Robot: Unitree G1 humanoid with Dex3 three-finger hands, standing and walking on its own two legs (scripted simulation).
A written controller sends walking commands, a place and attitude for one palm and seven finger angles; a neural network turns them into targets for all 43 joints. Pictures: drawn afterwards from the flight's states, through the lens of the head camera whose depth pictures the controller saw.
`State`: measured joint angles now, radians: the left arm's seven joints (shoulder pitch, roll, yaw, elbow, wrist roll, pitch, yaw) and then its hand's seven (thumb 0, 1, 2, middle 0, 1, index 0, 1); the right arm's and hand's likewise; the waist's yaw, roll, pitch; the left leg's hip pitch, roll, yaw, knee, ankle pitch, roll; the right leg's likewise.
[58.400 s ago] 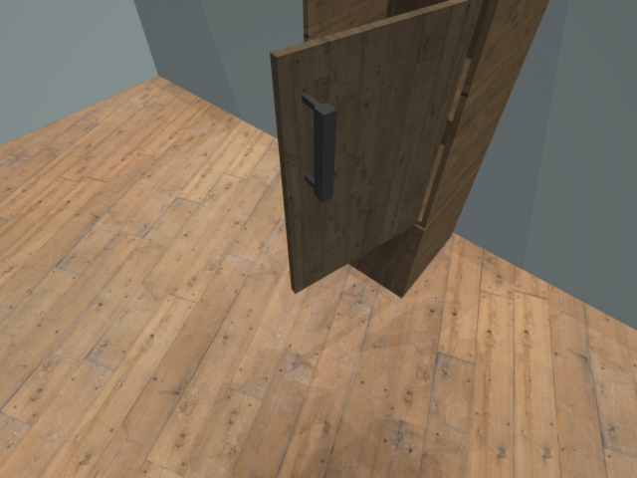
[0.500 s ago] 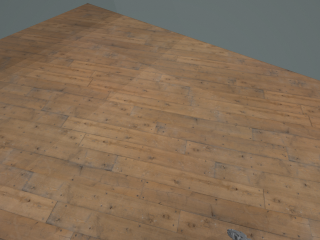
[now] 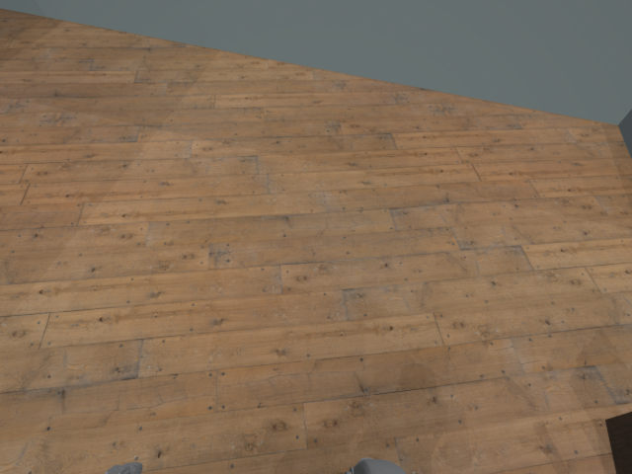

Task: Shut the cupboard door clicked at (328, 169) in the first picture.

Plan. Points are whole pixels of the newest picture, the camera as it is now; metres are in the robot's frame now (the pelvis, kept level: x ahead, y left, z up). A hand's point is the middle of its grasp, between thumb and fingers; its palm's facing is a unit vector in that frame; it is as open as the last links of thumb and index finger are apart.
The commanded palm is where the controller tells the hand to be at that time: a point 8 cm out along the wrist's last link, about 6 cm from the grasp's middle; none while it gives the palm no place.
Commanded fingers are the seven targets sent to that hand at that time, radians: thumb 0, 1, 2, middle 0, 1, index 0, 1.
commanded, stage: turn to face it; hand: left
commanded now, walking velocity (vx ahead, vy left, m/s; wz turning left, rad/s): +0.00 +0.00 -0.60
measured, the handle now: out of the picture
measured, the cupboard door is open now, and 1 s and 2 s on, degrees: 25 25 25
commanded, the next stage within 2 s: none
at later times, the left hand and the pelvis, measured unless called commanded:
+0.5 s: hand (208, 457) +0.16 +0.16 -0.16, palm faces -0.27 -0.94 -0.22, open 7.4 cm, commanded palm none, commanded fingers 0.00 0.90 0.90 -0.20 -0.30 -0.20 -0.30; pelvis +0.03 -0.01 +0.00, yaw -17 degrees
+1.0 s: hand (265, 384) +0.26 +0.09 -0.15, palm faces -0.55 -0.78 -0.30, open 7.4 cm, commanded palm none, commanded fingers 0.00 0.90 0.90 -0.20 -0.30 -0.20 -0.30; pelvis +0.05 -0.03 -0.01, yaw -35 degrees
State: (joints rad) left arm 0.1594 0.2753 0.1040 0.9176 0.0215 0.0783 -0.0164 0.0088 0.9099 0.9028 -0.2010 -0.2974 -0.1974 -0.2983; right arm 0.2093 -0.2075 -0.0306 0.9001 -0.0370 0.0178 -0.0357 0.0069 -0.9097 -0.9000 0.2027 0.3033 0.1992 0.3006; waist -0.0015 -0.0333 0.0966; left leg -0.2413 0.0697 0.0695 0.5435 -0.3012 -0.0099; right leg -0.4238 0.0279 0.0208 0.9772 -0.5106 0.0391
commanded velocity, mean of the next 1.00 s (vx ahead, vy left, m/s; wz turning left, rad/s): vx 0.00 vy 0.00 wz -0.60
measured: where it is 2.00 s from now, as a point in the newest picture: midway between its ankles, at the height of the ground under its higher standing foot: outside the picture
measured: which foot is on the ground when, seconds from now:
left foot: down 0.00-0.20, up 0.22-0.54, down 0.56-0.90, up 0.92-1.00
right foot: up 0.00-0.18, down 0.20-0.56, up 0.58-0.88, down 0.90-1.00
